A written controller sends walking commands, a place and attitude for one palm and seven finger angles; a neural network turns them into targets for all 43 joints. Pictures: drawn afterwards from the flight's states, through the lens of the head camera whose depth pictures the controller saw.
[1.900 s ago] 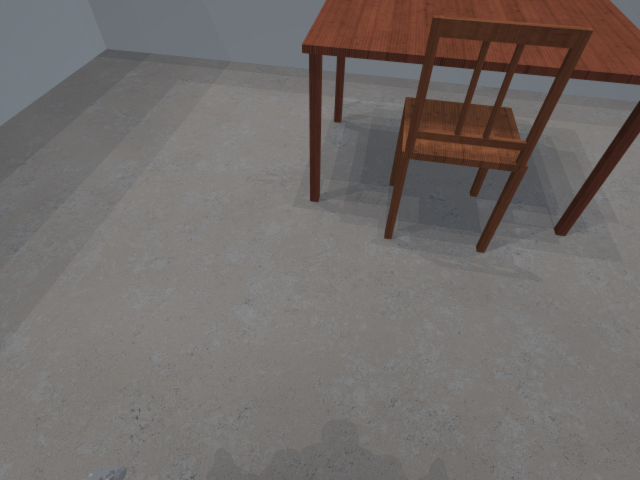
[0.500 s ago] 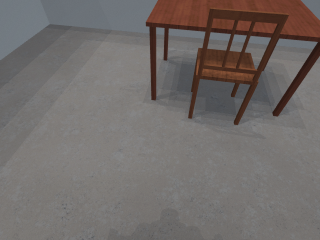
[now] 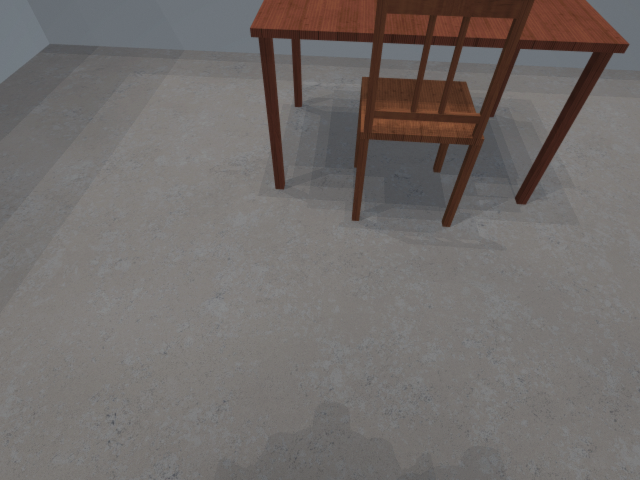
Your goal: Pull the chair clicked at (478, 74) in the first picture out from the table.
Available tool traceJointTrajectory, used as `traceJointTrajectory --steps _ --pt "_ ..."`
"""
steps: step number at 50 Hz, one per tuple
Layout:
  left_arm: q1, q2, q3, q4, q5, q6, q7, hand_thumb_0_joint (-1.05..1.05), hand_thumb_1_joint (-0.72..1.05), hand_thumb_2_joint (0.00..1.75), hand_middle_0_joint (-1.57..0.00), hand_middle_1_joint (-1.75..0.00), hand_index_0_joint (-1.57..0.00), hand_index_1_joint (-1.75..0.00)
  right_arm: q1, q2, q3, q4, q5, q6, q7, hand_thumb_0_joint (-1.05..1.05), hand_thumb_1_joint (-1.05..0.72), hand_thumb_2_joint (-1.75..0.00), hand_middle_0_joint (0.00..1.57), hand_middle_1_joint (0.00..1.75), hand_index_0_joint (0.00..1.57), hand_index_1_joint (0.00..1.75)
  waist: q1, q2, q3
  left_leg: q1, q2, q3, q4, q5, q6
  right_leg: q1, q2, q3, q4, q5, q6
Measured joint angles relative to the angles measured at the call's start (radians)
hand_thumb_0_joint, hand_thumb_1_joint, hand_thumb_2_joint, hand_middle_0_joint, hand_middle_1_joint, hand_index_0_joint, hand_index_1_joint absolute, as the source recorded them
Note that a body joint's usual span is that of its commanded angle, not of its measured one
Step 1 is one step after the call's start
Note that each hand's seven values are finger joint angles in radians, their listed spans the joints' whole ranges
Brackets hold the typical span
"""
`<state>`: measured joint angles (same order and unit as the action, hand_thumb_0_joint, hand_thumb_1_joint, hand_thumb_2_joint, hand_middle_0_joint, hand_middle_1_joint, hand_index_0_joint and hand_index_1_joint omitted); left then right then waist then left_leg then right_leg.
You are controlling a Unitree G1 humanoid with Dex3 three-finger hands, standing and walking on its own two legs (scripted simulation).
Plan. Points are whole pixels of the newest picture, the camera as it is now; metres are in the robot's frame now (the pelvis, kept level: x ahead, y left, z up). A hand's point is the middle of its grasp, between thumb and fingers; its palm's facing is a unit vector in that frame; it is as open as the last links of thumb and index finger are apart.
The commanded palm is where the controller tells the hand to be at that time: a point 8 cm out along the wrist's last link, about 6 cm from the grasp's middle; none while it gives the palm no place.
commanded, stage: walk to a spot facing it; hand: left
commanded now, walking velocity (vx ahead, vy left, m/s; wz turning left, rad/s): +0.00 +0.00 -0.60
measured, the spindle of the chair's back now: (422, 67) +1.24 -0.22 -0.08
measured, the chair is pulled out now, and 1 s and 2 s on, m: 0.00 0.00 0.00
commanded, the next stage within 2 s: turn to face it in 1.86 s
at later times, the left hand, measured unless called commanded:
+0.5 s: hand out of the picture +0.05 +0.22 -0.17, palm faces -0.17 -0.96 -0.23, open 7.4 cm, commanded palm none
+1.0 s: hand (351, 390) +0.29 -0.03 -0.18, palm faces -0.62 -0.77 -0.17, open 7.4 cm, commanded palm none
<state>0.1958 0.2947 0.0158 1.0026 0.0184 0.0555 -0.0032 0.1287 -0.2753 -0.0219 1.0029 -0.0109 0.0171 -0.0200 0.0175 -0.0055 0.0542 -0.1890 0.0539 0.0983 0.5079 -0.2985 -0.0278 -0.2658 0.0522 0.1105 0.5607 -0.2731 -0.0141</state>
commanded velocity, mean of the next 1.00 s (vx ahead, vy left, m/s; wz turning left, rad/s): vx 0.23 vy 0.00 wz -0.53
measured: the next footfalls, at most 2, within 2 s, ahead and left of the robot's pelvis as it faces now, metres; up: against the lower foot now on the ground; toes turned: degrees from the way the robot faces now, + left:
left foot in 0.46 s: +0.00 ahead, +0.13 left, +0.00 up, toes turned -15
right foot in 0.94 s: +0.11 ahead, -0.24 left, +0.00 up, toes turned -41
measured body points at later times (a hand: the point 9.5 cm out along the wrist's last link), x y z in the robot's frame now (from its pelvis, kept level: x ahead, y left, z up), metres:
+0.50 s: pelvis -0.03 +0.02 +0.00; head +0.00 +0.03 +0.45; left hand +0.06 +0.27 -0.15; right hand +0.02 -0.26 -0.12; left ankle -0.04 +0.14 -0.74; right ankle +0.01 -0.11 -0.72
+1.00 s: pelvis +0.06 -0.09 -0.02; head +0.12 -0.11 +0.42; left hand +0.32 +0.01 -0.16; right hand -0.17 -0.22 -0.15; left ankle +0.00 +0.12 -0.65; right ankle +0.08 -0.21 -0.73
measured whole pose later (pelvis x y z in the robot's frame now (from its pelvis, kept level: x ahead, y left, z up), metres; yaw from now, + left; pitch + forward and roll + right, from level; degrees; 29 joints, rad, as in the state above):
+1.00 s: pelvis +0.06 -0.09 -0.02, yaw -34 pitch +0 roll -1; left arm 0.06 0.23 0.04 0.90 0.02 -0.03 -0.05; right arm 0.47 -0.18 -0.03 1.09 -0.01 -0.01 -0.01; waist -0.06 -0.02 0.13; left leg -0.22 0.18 0.12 1.16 -0.51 -0.05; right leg -0.45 -0.02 -0.13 0.70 -0.23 -0.07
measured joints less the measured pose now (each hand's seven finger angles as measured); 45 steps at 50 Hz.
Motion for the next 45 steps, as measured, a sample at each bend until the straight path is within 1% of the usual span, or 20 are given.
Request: traceJointTrajectory --steps 2,5,7,9,10,12,15,19,22,23,24,25,26,29,31,33,36,40,43,45 --pt "0.010 -0.014 0.003 -0.020 0.001 0.005 -0.006 0.01 0.90 0.89 -0.20 -0.30 -0.20 -0.30 0.012 0.016 -0.005 -0.017 -0.001 0.006 0.002 0.01 -0.90 -0.89 0.20 0.30 0.20 0.29 -0.001 -0.005 0.010 -0.024 0.006 0.017 0.041 -0.018 -0.002 -0.037 0.008 0.015 0.055 -0.017 -0.002" --pt "0.023 -0.038 0.010 -0.047 0.002 0.006 -0.014 0.01 0.90 0.89 -0.20 -0.30 -0.20 -0.30 0.027 0.030 -0.015 -0.030 -0.002 0.015 0.006 0.01 -0.90 -0.89 0.20 0.30 0.20 0.30 0.004 -0.002 0.031 -0.053 0.024 0.039 0.118 -0.054 -0.010 -0.083 0.012 -0.002 0.138 -0.052 -0.007" --pt "0.031 -0.059 0.012 -0.065 0.007 -0.001 -0.018 0.01 0.90 0.89 -0.20 -0.30 -0.20 -0.30 0.035 0.028 -0.024 -0.035 -0.001 0.027 0.009 0.01 -0.90 -0.89 0.20 0.30 0.20 0.30 0.001 0.024 0.040 -0.093 0.046 0.027 0.205 -0.088 -0.014 -0.100 0.033 -0.015 0.172 -0.063 -0.031" --pt "0.041 -0.080 0.010 -0.083 0.008 -0.011 -0.011 0.01 0.90 0.89 -0.20 -0.30 -0.20 -0.30 0.031 0.027 -0.032 -0.034 0.001 0.043 0.006 0.01 -0.90 -0.89 0.20 0.30 0.20 0.29 0.009 0.031 0.044 -0.171 0.013 -0.041 0.382 -0.186 -0.019 -0.117 0.039 -0.012 0.174 -0.056 -0.034" --pt "0.045 -0.090 0.010 -0.088 0.007 -0.013 -0.007 0.01 0.90 0.89 -0.20 -0.30 -0.20 -0.30 0.025 0.026 -0.035 -0.035 0.001 0.047 0.006 0.01 -0.90 -0.89 0.20 0.30 0.20 0.29 0.014 0.033 0.049 -0.204 -0.006 -0.072 0.463 -0.192 -0.019 -0.114 0.043 -0.006 0.152 -0.039 -0.031" --pt "0.053 -0.103 0.008 -0.093 0.006 -0.010 -0.002 0.01 0.90 0.89 -0.20 -0.30 -0.20 -0.30 0.012 0.028 -0.037 -0.044 0.001 0.042 0.008 0.01 -0.90 -0.89 0.20 0.30 0.20 0.29 0.018 0.030 0.055 -0.244 -0.027 -0.098 0.539 -0.169 -0.021 -0.105 0.049 0.015 0.094 0.003 -0.033" --pt "0.068 -0.107 0.011 -0.094 0.006 -0.007 0.001 0.01 0.90 0.89 -0.21 -0.30 -0.20 -0.30 -0.004 0.038 -0.036 -0.068 0.003 0.032 0.006 0.01 -0.90 -0.89 0.20 0.30 0.20 0.29 0.024 0.009 0.048 -0.242 -0.046 -0.109 0.493 -0.147 -0.025 -0.096 0.053 0.061 0.011 0.066 -0.028" --pt "0.080 -0.094 0.023 -0.093 0.008 -0.003 -0.002 0.01 0.90 0.89 -0.21 -0.30 -0.20 -0.30 -0.018 0.046 -0.034 -0.098 0.008 0.021 0.004 0.01 -0.90 -0.89 0.20 0.30 0.20 0.29 0.030 -0.010 0.022 -0.184 -0.062 -0.122 0.338 -0.144 -0.019 -0.093 0.066 0.121 -0.068 0.128 -0.012" --pt "0.084 -0.072 0.035 -0.093 0.009 0.005 -0.006 0.01 0.90 0.89 -0.21 -0.30 -0.20 -0.30 -0.004 0.049 -0.030 -0.116 0.011 0.003 0.006 0.01 -0.90 -0.89 0.20 0.30 0.20 0.29 0.032 -0.025 -0.011 -0.091 -0.074 -0.120 0.132 -0.136 0.003 -0.103 0.079 0.159 -0.086 0.145 0.002" --pt "0.088 -0.066 0.040 -0.095 0.008 0.009 -0.008 0.01 0.90 0.89 -0.21 -0.30 -0.20 -0.30 0.009 0.045 -0.028 -0.125 0.011 -0.008 0.006 0.01 -0.90 -0.89 0.20 0.30 0.20 0.29 0.026 -0.018 -0.026 -0.042 -0.067 -0.119 0.035 -0.134 0.018 -0.120 0.092 0.160 -0.061 0.113 0.007" --pt "0.084 -0.058 0.047 -0.093 0.005 0.014 -0.011 0.01 0.90 0.89 -0.21 -0.30 -0.20 -0.30 0.022 0.045 -0.027 -0.128 0.006 -0.020 0.002 0.01 -0.90 -0.89 0.20 0.30 0.20 0.29 0.017 -0.019 -0.034 -0.023 -0.063 -0.115 -0.015 -0.070 0.031 -0.146 0.096 0.148 -0.002 0.017 0.011" --pt "0.079 -0.049 0.058 -0.091 0.004 0.018 -0.015 0.01 0.90 0.89 -0.21 -0.30 -0.20 -0.30 0.035 0.048 -0.024 -0.128 0.002 -0.027 -0.001 0.01 -0.90 -0.89 0.20 0.30 0.20 0.29 0.012 -0.025 -0.035 -0.014 -0.061 -0.103 -0.020 -0.031 0.039 -0.179 0.088 0.108 0.087 -0.066 0.020" --pt "0.074 -0.042 0.067 -0.090 0.006 0.020 -0.021 0.01 0.90 0.89 -0.20 -0.30 -0.20 -0.30 0.055 0.047 -0.021 -0.127 -0.001 -0.030 -0.001 0.01 -0.90 -0.89 0.20 0.30 0.20 0.29 0.007 -0.023 -0.039 -0.002 -0.051 -0.094 -0.023 -0.021 0.044 -0.214 0.077 0.058 0.187 -0.102 0.028" --pt "0.065 -0.014 0.087 -0.100 0.017 0.012 -0.042 0.01 0.90 0.89 -0.20 -0.30 -0.20 -0.30 0.124 0.049 -0.014 -0.106 -0.008 -0.035 0.000 0.01 -0.90 -0.89 0.20 0.30 0.20 0.29 0.005 -0.018 -0.060 0.056 -0.017 -0.065 -0.076 -0.018 0.041 -0.308 0.028 -0.048 0.453 -0.058 0.044" --pt "0.061 0.003 0.095 -0.108 0.020 0.004 -0.050 0.01 0.90 0.89 -0.20 -0.30 -0.20 -0.30 0.164 0.053 -0.010 -0.089 -0.009 -0.042 -0.002 0.01 -0.90 -0.89 0.20 0.30 0.20 0.29 0.008 -0.024 -0.067 0.092 -0.003 -0.033 -0.110 -0.017 0.035 -0.354 -0.010 -0.073 0.571 0.005 0.050" --pt "0.055 0.012 0.098 -0.110 0.022 0.002 -0.053 0.01 0.90 0.89 -0.20 -0.30 -0.19 -0.30 0.200 0.058 -0.007 -0.074 -0.009 -0.053 -0.005 0.01 -0.90 -0.89 0.20 0.30 0.20 0.29 0.007 -0.029 -0.067 0.123 0.008 0.001 -0.130 -0.024 0.031 -0.379 -0.047 -0.083 0.623 0.047 0.055" --pt "0.035 0.012 0.092 -0.103 0.022 0.007 -0.057 0.01 0.91 0.89 -0.20 -0.30 -0.19 -0.30 0.250 0.070 -0.003 -0.051 -0.009 -0.069 -0.007 0.01 -0.90 -0.89 0.20 0.30 0.20 0.29 -0.004 -0.034 -0.052 0.169 0.022 0.052 -0.149 -0.044 0.022 -0.391 -0.096 -0.104 0.596 0.071 0.061" --pt "-0.017 -0.008 0.072 -0.091 0.020 0.014 -0.066 0.01 0.91 0.89 -0.20 -0.30 -0.19 -0.30 0.305 0.084 0.002 -0.016 -0.016 -0.078 -0.005 0.01 -0.90 -0.89 0.20 0.30 0.20 0.29 -0.031 -0.031 -0.013 0.229 0.046 0.118 -0.159 -0.083 -0.004 -0.369 -0.135 -0.157 0.427 0.063 0.049" --pt "-0.070 -0.032 0.054 -0.090 0.016 0.007 -0.071 0.01 0.91 0.89 -0.20 -0.30 -0.19 -0.30 0.339 0.087 0.000 0.018 -0.021 -0.074 0.000 0.01 -0.90 -0.89 0.20 0.30 0.20 0.29 -0.058 -0.019 0.021 0.268 0.073 0.166 -0.142 -0.129 -0.035 -0.320 -0.129 -0.200 0.261 0.033 0.020" --pt "-0.103 -0.045 0.043 -0.097 0.014 -0.011 -0.071 0.01 0.91 0.89 -0.20 -0.30 -0.19 -0.30 0.361 0.085 -0.002 0.042 -0.020 -0.069 0.004 0.01 -0.90 -0.89 0.20 0.30 0.20 0.29 -0.072 -0.007 0.042 0.279 0.104 0.192 -0.088 -0.178 -0.057 -0.265 -0.103 -0.230 0.158 0.002 -0.012"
